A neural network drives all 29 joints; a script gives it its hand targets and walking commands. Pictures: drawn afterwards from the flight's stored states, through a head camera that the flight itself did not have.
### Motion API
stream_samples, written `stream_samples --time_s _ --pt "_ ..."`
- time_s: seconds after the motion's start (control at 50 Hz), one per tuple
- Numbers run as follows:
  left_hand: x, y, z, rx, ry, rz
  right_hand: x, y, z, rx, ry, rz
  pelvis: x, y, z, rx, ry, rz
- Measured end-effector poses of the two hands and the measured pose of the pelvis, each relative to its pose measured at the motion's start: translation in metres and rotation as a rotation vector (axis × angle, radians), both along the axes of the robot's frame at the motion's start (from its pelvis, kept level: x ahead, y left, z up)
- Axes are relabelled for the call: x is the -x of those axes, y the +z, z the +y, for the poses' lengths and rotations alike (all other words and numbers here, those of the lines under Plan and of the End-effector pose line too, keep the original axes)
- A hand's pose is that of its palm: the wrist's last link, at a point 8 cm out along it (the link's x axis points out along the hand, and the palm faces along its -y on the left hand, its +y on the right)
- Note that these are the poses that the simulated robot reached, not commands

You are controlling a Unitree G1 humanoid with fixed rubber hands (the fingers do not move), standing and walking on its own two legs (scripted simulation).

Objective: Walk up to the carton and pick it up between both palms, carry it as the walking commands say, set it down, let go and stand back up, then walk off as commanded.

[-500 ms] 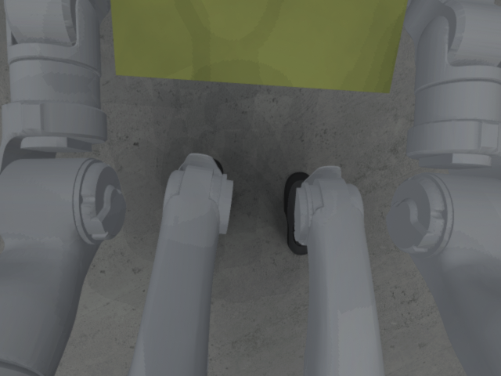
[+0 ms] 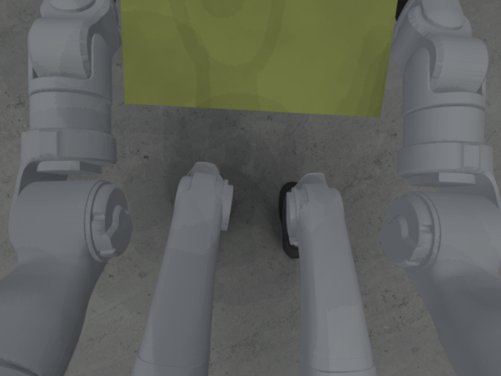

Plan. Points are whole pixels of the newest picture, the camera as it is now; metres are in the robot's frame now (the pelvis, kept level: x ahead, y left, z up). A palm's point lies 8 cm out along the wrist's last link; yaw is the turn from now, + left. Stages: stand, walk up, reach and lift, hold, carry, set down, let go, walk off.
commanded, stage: reach and lift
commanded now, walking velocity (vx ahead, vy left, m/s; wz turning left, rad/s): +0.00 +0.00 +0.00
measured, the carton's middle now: (255, 27) +0.53 +0.03 -0.15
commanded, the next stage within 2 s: none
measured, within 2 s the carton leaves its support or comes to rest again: neither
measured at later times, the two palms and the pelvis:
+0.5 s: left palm out of the picture +0.51 +0.20 -0.02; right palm out of the picture +0.52 -0.14 -0.02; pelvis +0.00 +0.00 +0.05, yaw +0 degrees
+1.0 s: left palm out of the picture +0.48 +0.20 +0.05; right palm out of the picture +0.50 -0.14 +0.05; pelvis +0.01 +0.00 +0.12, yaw +1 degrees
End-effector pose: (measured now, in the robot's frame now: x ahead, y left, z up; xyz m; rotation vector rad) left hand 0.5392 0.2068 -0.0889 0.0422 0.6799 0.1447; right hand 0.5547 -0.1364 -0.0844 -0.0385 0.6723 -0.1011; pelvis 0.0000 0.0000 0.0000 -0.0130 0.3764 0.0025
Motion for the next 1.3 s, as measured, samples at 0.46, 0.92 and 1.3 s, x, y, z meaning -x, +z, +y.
stream_samples --time_s 0.46,0.92,1.3 --pt "0.026 0.062 -0.002 -0.008 -0.008 0.006 0.028 0.062 -0.002 0.006 0.002 0.006 0.001 0.049 0.001 0.002 0.007 -0.088" --pt "0.052 0.126 -0.005 -0.007 -0.008 0.010 0.053 0.126 -0.005 0.008 0.003 0.010 -0.008 0.106 0.000 -0.002 0.014 -0.178" --pt "0.072 0.183 -0.006 -0.003 -0.008 0.021 0.074 0.183 -0.006 -0.001 -0.007 0.021 -0.024 0.153 0.003 0.000 0.022 -0.225"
